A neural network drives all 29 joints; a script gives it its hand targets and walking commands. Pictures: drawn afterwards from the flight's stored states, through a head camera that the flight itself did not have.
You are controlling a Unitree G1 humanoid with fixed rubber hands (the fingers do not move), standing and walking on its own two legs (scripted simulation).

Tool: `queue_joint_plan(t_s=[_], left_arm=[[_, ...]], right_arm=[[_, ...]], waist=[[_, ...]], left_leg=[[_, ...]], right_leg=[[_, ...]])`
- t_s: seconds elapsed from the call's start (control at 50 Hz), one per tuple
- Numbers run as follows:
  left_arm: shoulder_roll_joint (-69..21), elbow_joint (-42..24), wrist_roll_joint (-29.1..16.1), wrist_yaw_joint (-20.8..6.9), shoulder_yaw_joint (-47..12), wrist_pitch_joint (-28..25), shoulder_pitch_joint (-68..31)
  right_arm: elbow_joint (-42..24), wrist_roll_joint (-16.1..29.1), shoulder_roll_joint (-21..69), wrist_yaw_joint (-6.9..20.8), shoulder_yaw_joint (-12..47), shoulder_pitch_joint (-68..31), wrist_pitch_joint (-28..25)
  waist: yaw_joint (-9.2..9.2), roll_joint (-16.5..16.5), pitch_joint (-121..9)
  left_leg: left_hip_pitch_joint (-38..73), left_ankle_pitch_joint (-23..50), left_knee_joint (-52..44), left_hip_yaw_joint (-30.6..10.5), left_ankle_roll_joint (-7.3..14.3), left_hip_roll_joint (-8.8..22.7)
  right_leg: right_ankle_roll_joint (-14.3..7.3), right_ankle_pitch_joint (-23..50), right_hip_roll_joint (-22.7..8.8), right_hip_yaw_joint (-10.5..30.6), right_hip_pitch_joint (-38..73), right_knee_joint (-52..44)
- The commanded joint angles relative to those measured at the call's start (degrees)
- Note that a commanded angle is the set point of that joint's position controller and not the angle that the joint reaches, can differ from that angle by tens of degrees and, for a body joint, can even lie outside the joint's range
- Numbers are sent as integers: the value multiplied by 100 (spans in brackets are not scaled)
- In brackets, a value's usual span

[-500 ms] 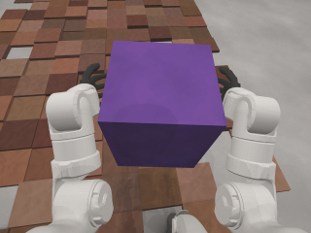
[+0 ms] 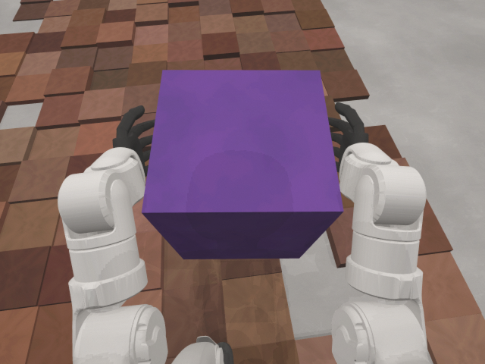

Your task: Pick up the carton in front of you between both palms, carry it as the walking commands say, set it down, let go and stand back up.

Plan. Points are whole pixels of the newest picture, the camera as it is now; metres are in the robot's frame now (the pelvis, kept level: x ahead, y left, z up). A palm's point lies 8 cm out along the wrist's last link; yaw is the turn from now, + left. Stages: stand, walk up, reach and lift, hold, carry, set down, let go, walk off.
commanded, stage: carry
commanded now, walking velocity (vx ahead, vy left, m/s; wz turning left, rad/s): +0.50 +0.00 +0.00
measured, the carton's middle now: (241, 178) +0.40 -0.01 +0.07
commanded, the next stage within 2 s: none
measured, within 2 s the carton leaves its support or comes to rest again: neither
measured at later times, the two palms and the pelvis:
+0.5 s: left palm (126, 5) +0.67 +0.17 +0.20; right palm out of the picture +0.71 -0.13 +0.20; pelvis +0.31 -0.01 +0.05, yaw +0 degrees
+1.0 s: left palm out of the picture +0.98 +0.19 +0.08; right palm out of the picture +0.96 -0.11 +0.08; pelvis +0.62 +0.06 +0.02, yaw +0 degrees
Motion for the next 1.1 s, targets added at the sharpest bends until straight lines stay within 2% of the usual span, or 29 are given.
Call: queue_joint_plan(t_s=[0.0,0.04,0.1,0.16,0.22,0.24,0.26,0.28,0.3,0.36,0.4,0.46,0.54,0.64,0.66,0.68,0.7,0.72,0.74,0.76,0.78,0.8,0.82,0.86,0.92,1.0,1.04,1.06,1.08], left_arm=[[-5237,-342,-1900,-1371,-4095,117,-4166],[-4948,-283,-1449,-1215,-3744,93,-3981],[-4515,-16,-921,-1012,-3370,66,-3682],[-4272,400,-604,-919,-3169,75,-3514],[-4356,929,-624,-985,-3204,114,-3523],[-4443,1097,-736,-1041,-3267,148,-3538],[-4528,1273,-867,-1107,-3298,188,-3496],[-4458,1534,-883,-1140,-3211,201,-3596],[-4749,1662,-1024,-1172,-3256,194,-3605],[-5671,890,-1830,-1306,-3713,192,-4708],[-6040,402,-2306,-1349,-3935,214,-5286],[-6212,79,-2702,-1414,-4104,259,-5505],[-6292,499,-2860,-1554,-4191,191,-5298],[-6445,1165,-2704,-1619,-4233,-27,-4867],[-6483,1313,-2653,-1614,-4231,-69,-4752],[-6595,1459,-2633,-1615,-4193,-86,-4731],[-6596,1501,-2589,-1605,-4221,-148,-4686],[-6593,1555,-2486,-1600,-4175,-156,-4753],[-6637,1731,-2379,-1592,-4093,-165,-4485],[-6781,1889,-2300,-1578,-3963,-201,-4221],[-6821,1688,-2228,-1551,-3966,-287,-4066],[-6908,1401,-2160,-1501,-3937,-339,-4273],[-6911,1221,-2062,-1424,-3986,-381,-4317],[-6924,972,-1914,-1267,-4125,-508,-3951],[-6744,795,-1601,-1079,-4294,-738,-3209],[-6387,712,-1309,-1057,-4560,-996,-2461],[-6214,703,-1317,-1120,-4660,-1063,-2270],[-6152,662,-1395,-1176,-4726,-1077,-2273],[-6087,630,-1488,-1253,-4775,-1083,-2253]], right_arm=[[-608,2743,5333,1198,4254,-3775,56],[-995,3230,5565,1295,4444,-4476,53],[-1158,3700,5616,1368,4462,-5078,80],[-474,3703,5605,1465,4275,-4949,158],[517,3508,5687,1551,4039,-4592,177],[816,3410,5678,1564,3947,-4534,182],[1069,3318,5633,1575,3831,-4546,202],[1285,3232,5737,1591,3627,-4553,268],[1352,3102,5688,1592,3472,-4609,315],[1153,2896,5802,1526,3240,-4690,301],[922,2637,5729,1346,3037,-4546,282],[721,2079,5336,1065,2821,-4174,289],[1009,1505,4919,949,2670,-3696,275],[1377,1456,4994,1135,2752,-3482,199],[1506,1510,5023,1185,2776,-3409,176],[1633,1515,5015,1219,2789,-3451,118],[1768,1555,5146,1282,2808,-3228,85],[1900,1643,5219,1320,2813,-3140,33],[2104,1745,5337,1347,2821,-2876,-15],[1954,1831,5370,1376,2842,-2894,-80],[1587,2041,5711,1431,3000,-3077,-144],[1070,2271,6036,1463,3246,-3670,-238],[779,2508,6311,1490,3466,-3929,-289],[185,2903,6591,1538,3860,-4159,-424],[-115,3113,6587,1615,4250,-3835,-595],[123,3023,6313,1732,4536,-2999,-840],[273,2958,6180,1759,4587,-2710,-927],[301,2922,6115,1745,4648,-2612,-967],[246,2864,5984,1719,4650,-2754,-999]], waist=[[-739,560,-4114],[-613,57,-3617],[-429,18,-3509],[-249,758,-3461],[29,426,-3362],[251,344,-3382],[420,-230,-3538],[557,-1239,-4027],[651,-1092,-4028],[602,-138,-3311],[615,-272,-3324],[735,-439,-3465],[855,-547,-3192],[840,-566,-2812],[686,-526,-2842],[633,137,-3028],[282,110,-3201],[-30,749,-3849],[-154,1502,-4450],[-319,1437,-4659],[-259,706,-4240],[-151,1007,-4128],[-94,825,-3896],[-55,663,-3830],[-72,902,-3716],[-56,1068,-3426],[301,916,-3633],[635,767,-3803],[803,227,-3944]], left_leg=[[5866,3565,-1178,-3311,2258,1831],[5217,2748,-1424,-3030,1949,1712],[4176,2918,-1936,-2573,1961,1748],[3340,3270,-1991,-1677,1561,1545],[2726,3692,-1343,-858,1101,1160],[2269,3351,-792,-697,968,1009],[1259,993,130,-625,812,828],[-350,-1379,1689,-474,629,153],[-862,-1515,2339,-741,778,278],[-839,-636,1666,-730,823,593],[-543,-308,1224,-571,759,531],[-759,183,1018,-485,789,521],[-583,1353,-201,-319,827,505],[721,2808,-1828,-23,1116,409],[1225,2844,-2131,79,1189,396],[2247,2950,-2214,823,1191,-73],[3439,2994,-2184,659,1167,181],[5641,4829,-1181,-696,1613,1520],[6844,6243,-659,-2164,1968,2327],[7057,4984,-1072,-2892,2461,2553],[6218,3326,-1750,-2845,2125,2262],[5947,3424,-1727,-2887,2239,2367],[5551,3424,-1752,-2560,2057,2181],[4909,2186,-2051,-2177,1962,2018],[4477,2346,-2241,-1619,1892,1817],[4180,3308,-1977,-792,1530,1460],[3775,4945,-1063,-275,1330,1356],[3164,4881,-284,-93,1188,1265],[1904,2893,653,-274,1046,1072]], right_leg=[[-210,-907,304,324,-3129,1874],[-245,-617,46,143,-3032,716],[-137,-488,76,-224,-1692,-1808],[-149,1334,339,-580,-30,-3433],[-416,2678,387,-936,1672,-4750],[-531,2682,133,-851,2450,-4848],[-783,3301,-894,135,3501,-4666],[-1775,3880,-2350,2239,4837,-4524],[-2024,3224,-2349,2623,4833,-4582],[-1420,3854,-1755,1650,3900,-4893],[-1223,4005,-1504,1258,3665,-5033],[-1205,4336,-1381,926,3873,-4853],[-1048,4612,-1148,454,3627,-4706],[-722,4281,-954,-123,2972,-4078],[-628,4457,-890,-223,2852,-3708],[-510,4993,-571,-558,2462,-2987],[-376,4221,-479,-667,1513,-2042],[-104,1754,-414,-615,-257,-714],[108,-913,-8,-290,-1593,454],[122,-1139,121,-143,-2421,1242],[24,-617,-95,-151,-2468,953],[1,-488,-125,-165,-2615,1030],[-7,-376,-246,-165,-2538,777],[38,-557,-259,-280,-2222,31],[-22,-620,-12,-724,-1725,-1606],[-139,1441,180,-1001,-676,-3381],[-284,1906,473,-1481,831,-4144],[-374,2344,405,-1579,2054,-4642],[-441,2016,-280,-818,3368,-4489]])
